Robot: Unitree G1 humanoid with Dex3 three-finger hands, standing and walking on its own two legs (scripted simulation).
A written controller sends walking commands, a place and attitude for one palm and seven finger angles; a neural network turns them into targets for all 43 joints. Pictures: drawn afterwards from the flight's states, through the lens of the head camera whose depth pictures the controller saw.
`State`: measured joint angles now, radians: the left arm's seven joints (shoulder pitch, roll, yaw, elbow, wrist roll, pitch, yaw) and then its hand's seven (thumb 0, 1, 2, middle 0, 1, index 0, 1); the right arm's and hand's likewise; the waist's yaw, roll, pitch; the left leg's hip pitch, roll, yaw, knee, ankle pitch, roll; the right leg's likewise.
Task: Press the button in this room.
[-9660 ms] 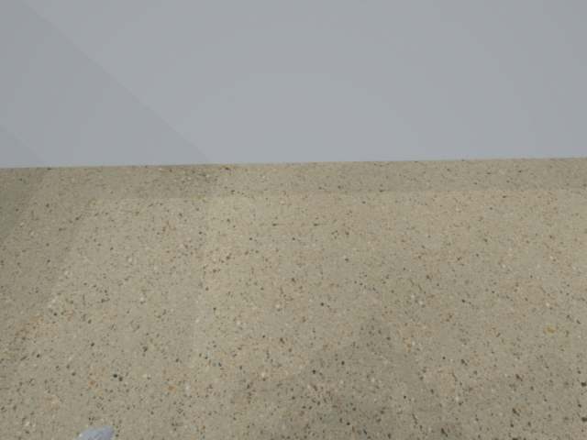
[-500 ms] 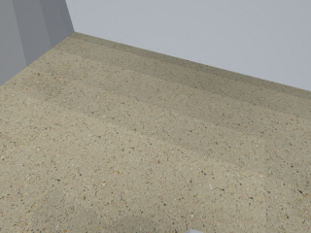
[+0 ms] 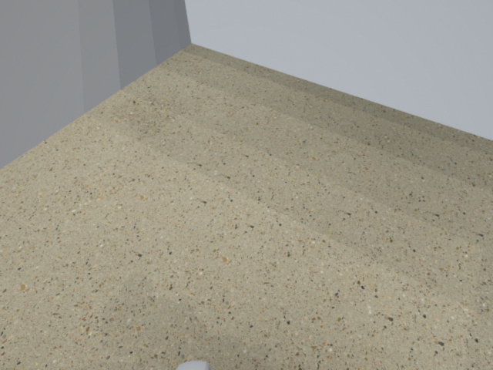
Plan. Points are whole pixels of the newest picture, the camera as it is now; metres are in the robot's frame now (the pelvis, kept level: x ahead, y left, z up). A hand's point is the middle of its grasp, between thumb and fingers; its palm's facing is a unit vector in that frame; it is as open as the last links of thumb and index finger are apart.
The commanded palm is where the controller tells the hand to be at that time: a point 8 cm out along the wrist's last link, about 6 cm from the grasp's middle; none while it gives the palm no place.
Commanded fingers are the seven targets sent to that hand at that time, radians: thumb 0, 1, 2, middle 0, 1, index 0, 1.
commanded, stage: turn or walk to find it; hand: left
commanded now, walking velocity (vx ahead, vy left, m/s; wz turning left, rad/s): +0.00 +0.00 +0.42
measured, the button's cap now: out of the picture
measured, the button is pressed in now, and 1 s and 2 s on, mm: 0 0 0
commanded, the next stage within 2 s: stand and wait in 0.66 s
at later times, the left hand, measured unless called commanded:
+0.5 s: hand out of the picture +0.05 +0.24 -0.15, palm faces +0.20 -0.94 -0.26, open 7.4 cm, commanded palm none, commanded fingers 0.00 0.90 0.90 -0.20 -0.30 -0.20 -0.30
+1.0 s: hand out of the picture -0.12 +0.18 -0.18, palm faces +0.40 -0.89 -0.22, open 7.4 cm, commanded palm none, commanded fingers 0.00 0.90 0.90 -0.20 -0.30 -0.20 -0.30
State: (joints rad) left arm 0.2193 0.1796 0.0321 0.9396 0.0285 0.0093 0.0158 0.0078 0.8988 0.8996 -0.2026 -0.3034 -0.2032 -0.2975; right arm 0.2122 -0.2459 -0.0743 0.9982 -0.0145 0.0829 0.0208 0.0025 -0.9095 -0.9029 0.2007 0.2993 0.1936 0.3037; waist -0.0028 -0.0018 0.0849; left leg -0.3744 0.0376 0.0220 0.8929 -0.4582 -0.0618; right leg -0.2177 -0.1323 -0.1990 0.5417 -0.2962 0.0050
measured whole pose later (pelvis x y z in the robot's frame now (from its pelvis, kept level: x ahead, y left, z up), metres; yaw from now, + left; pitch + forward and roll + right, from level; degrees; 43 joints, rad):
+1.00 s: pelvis -0.05 +0.00 -0.01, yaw +20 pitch +0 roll +0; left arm 0.29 0.19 0.04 1.05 0.02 0.01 0.02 0.01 0.90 0.90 -0.20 -0.30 -0.20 -0.30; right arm 0.18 -0.22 -0.04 1.04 -0.01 0.03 0.00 0.00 -0.91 -0.90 0.20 0.30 0.19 0.30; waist 0.04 0.00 0.05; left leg -0.18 0.05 0.03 0.51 -0.32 -0.03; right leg -0.26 -0.08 -0.19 0.56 -0.28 0.00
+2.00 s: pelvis -0.08 -0.01 +0.00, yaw +36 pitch +1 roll -1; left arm 0.09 0.22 0.06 0.93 0.01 0.05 0.01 0.01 0.91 0.90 -0.20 -0.30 -0.20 -0.30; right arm 0.23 -0.20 -0.06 0.96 -0.03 0.02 0.00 0.00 -0.91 -0.90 0.21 0.30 0.20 0.30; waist -0.04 0.00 0.07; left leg -0.31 -0.02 -0.05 0.49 -0.21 0.01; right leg -0.42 -0.05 -0.03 0.95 -0.47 0.08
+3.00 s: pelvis -0.02 +0.00 +0.00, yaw +61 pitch -1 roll +0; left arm 0.10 0.24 0.05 0.90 0.01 0.04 0.02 0.01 0.91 0.90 -0.20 -0.30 -0.20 -0.30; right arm 0.20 -0.19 -0.06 0.96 -0.03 0.03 0.01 0.00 -0.90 -0.90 0.21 0.30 0.20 0.30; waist -0.03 0.00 0.07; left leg -0.23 -0.02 -0.05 0.50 -0.26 0.01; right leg -0.38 -0.07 -0.04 0.81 -0.42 0.09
